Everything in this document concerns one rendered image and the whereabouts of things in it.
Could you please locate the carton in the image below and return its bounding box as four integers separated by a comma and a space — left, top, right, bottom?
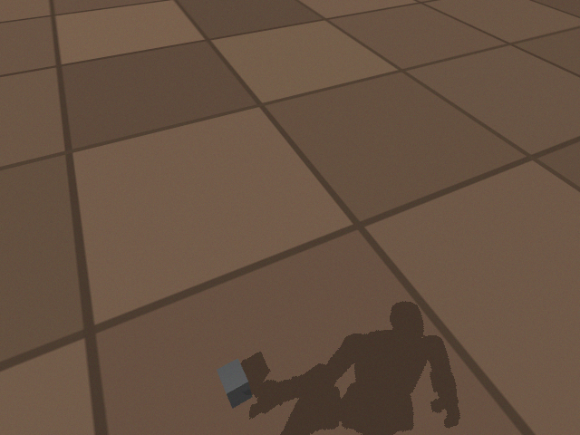
217, 358, 252, 409

